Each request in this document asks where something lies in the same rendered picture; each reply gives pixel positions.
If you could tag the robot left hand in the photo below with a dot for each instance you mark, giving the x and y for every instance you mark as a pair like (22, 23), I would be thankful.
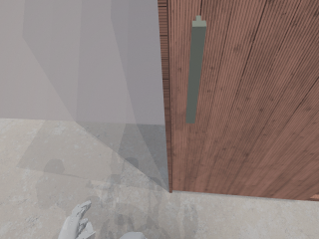
(73, 225)

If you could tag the handle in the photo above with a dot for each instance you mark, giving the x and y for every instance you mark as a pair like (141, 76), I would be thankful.
(197, 40)

